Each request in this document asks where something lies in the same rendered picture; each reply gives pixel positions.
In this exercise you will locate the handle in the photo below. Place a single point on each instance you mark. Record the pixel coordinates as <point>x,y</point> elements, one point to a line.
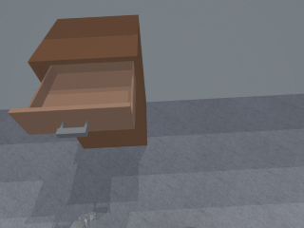
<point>72,132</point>

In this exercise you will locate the drawer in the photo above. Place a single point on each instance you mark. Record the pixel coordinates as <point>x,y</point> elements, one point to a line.
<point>102,93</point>

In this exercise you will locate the robot left hand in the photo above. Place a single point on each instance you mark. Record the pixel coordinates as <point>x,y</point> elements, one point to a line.
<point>84,220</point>

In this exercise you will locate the cabinet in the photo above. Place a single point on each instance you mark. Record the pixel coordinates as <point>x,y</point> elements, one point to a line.
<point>102,39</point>

